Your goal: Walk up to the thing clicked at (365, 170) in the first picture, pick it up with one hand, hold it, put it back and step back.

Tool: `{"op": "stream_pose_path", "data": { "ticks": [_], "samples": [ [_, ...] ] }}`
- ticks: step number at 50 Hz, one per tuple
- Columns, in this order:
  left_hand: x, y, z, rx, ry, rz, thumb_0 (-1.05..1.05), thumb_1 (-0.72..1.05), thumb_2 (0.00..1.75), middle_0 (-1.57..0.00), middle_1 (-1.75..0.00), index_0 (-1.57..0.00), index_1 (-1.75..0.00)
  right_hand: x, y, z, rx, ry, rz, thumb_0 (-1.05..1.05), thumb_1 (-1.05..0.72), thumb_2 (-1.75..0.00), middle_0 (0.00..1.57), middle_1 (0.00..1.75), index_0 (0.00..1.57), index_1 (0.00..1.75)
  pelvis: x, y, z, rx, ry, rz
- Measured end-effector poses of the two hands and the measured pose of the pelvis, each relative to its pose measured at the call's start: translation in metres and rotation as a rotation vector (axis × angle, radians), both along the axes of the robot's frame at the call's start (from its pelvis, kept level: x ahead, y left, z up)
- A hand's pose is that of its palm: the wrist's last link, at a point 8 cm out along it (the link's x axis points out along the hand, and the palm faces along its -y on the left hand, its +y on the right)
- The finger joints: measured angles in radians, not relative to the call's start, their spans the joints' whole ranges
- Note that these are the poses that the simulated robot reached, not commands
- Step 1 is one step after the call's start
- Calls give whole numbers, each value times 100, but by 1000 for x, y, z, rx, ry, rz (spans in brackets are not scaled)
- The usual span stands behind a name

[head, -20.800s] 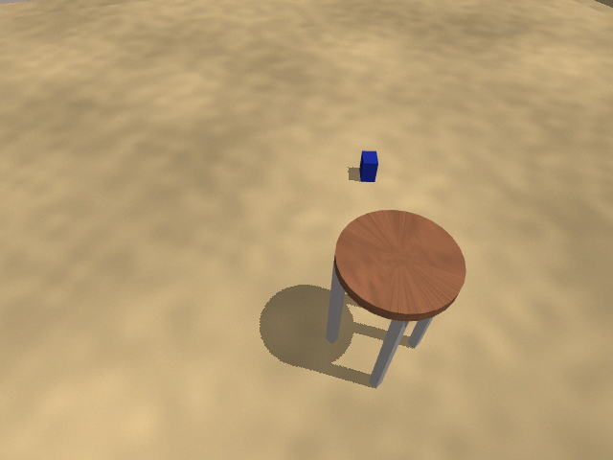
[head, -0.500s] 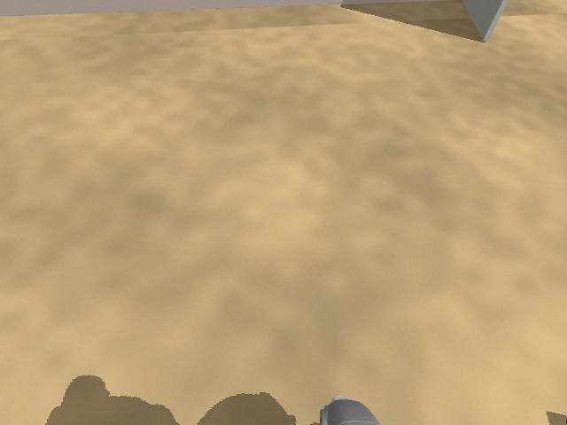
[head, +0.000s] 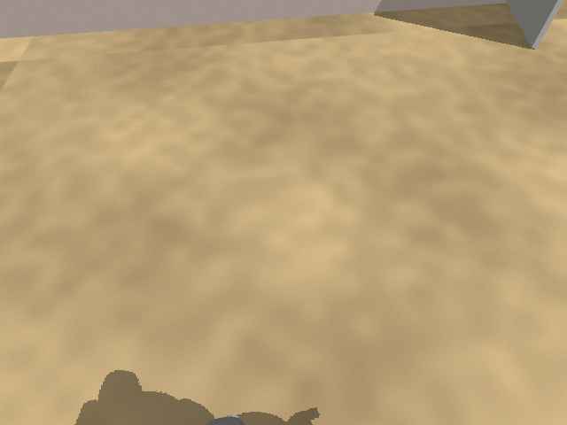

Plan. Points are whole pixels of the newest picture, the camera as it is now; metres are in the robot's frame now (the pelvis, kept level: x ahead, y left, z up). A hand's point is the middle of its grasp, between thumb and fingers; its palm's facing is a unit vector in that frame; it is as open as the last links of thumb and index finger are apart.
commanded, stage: walk up
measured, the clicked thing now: out of the picture +0.00 -0.97 -0.70
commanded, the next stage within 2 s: stand in 0.76 s
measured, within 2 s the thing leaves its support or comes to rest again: neither
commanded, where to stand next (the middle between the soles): +0.11 +0.00 m, yaw +0 degrees
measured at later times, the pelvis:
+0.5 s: pelvis +0.04 +0.00 +0.02, yaw -1 degrees
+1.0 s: pelvis +0.04 +0.00 +0.03, yaw -1 degrees
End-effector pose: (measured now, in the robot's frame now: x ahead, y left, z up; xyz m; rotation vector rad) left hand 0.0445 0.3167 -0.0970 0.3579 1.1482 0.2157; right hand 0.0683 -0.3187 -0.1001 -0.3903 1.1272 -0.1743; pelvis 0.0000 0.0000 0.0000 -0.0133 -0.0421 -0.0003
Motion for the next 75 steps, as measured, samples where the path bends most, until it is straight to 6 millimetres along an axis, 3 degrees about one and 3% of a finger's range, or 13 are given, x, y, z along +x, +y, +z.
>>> {"op": "stream_pose_path", "data": {
  "ticks": [3,8,16,22,34,43,50,57,75],
  "samples": [
    [12,5,-16,-19,32,27,1,90,90,-20,-30,-20,-30,15,11,1,-17,-7,-10,1,-90,-90,20,30,20,30,10,7,-4,16,-2,-3],
    [27,0,-26,-47,64,25,1,90,90,-20,-30,-20,-30,42,23,5,-6,-22,-2,1,-90,-90,20,30,20,30,22,7,-1,6,3,-5],
    [44,-12,-18,-66,92,23,1,90,90,-20,-30,-20,-30,78,33,7,37,-41,-3,1,-90,-90,20,30,20,30,37,6,10,3,10,-10],
    [61,-14,-7,-50,77,26,1,90,90,-20,-30,-20,-30,91,30,7,54,-41,-18,1,-90,-90,20,30,20,30,42,3,16,7,3,-11],
    [86,-18,5,-43,43,15,1,90,90,-20,-30,-20,-30,70,19,9,48,11,-71,1,-90,-90,20,30,20,30,43,-1,23,8,-8,-19],
    [87,-23,1,-59,60,-6,1,90,90,-20,-30,-20,-30,39,16,7,40,81,-117,1,-90,-90,20,30,20,30,43,1,25,8,-1,-22],
    [86,-21,1,-57,74,-8,1,90,90,-20,-30,-20,-30,26,20,5,45,116,-136,1,-90,-90,20,30,20,30,45,3,25,10,6,-22],
    [85,-17,1,-50,80,-4,1,90,90,-20,-30,-20,-30,29,25,3,54,116,-136,1,-90,-90,20,30,20,30,47,6,25,12,11,-23],
    [88,-13,0,-51,79,5,1,90,90,-20,-30,-20,-30,61,30,8,52,66,-106,1,-90,-90,20,30,20,30,56,9,26,13,14,-20]
  ]
}}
